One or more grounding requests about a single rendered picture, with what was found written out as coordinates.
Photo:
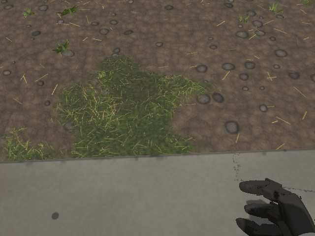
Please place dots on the right robot hand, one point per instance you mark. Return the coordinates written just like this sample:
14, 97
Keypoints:
290, 216

